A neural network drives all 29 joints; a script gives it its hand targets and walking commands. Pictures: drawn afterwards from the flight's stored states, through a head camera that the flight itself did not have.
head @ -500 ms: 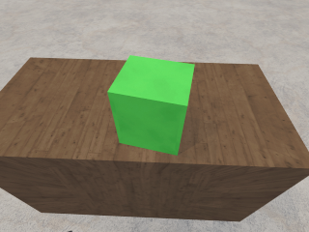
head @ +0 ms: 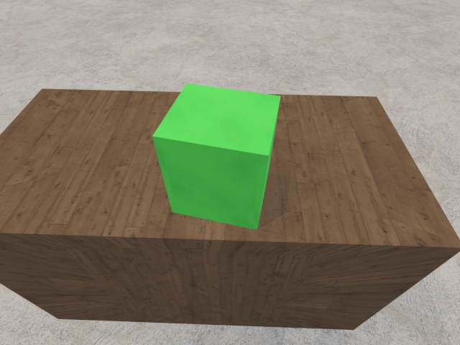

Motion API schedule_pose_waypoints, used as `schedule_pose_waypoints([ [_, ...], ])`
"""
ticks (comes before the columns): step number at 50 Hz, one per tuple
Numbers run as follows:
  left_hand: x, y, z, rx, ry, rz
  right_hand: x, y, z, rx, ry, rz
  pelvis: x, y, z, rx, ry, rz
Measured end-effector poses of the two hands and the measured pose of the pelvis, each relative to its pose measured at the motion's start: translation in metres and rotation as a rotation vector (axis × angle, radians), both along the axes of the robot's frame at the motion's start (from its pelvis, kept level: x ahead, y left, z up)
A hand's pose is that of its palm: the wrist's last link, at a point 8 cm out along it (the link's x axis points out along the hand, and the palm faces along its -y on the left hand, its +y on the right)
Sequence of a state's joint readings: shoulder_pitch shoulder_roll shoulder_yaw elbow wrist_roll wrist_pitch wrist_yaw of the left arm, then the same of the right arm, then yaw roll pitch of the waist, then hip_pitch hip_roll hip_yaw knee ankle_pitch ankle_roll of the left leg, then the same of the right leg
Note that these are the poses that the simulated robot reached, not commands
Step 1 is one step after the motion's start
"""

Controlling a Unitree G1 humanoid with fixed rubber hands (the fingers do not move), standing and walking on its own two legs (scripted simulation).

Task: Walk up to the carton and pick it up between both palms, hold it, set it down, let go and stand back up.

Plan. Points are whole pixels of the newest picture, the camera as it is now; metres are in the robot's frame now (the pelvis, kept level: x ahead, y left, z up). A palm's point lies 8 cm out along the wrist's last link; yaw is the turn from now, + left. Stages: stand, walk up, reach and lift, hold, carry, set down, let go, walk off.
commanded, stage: walk up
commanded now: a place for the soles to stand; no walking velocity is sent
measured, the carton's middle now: (222, 158) +0.47 +0.04 +0.05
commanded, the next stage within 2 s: reach and lift in 1.26 s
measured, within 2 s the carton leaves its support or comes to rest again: neither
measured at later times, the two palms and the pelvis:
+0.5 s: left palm out of the picture +0.08 +0.31 -0.11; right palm out of the picture +0.06 -0.23 -0.12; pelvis +0.00 +0.04 -0.01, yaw -2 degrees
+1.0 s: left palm out of the picture +0.07 +0.31 -0.11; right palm out of the picture +0.04 -0.21 -0.11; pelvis +0.01 +0.06 +0.00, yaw -2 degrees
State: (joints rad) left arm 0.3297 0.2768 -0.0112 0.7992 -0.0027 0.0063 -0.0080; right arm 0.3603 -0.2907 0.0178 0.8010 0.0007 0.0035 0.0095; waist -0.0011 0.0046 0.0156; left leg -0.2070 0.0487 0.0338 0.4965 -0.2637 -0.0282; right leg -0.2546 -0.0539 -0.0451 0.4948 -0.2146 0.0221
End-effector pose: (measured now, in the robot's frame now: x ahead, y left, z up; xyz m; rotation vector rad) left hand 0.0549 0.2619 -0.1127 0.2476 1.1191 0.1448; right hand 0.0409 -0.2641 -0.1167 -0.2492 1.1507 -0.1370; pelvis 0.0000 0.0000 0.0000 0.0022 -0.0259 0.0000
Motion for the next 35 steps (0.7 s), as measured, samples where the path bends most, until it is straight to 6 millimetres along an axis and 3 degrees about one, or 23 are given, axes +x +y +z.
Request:
schedule_pose_waypoints([
  [9, -0.002, 0.005, -0.001, 0.024, 0.003, -0.004, 0.0, 0.0, -0.002, -0.013, 0.024, 0.022, 0.0, 0.005, -0.002, -0.008, 0.008, 0.007],
  [19, 0.005, 0.058, 0.001, 0.079, 0.008, 0.01, 0.011, 0.022, 0.006, -0.038, -0.018, -0.002, 0.002, 0.038, -0.006, -0.011, 0.007, -0.004],
  [28, 0.034, 0.043, 0.009, 0.04, -0.081, -0.049, 0.023, 0.048, -0.002, 0.007, -0.042, -0.011, 0.005, 0.047, -0.004, -0.011, 0.006, -0.028],
  [35, 0.045, 0.04, 0.011, -0.006, -0.107, -0.072, 0.017, 0.065, 0.002, 0.033, -0.045, -0.011, 0.006, 0.054, 0.001, -0.002, 0.006, -0.036],
])
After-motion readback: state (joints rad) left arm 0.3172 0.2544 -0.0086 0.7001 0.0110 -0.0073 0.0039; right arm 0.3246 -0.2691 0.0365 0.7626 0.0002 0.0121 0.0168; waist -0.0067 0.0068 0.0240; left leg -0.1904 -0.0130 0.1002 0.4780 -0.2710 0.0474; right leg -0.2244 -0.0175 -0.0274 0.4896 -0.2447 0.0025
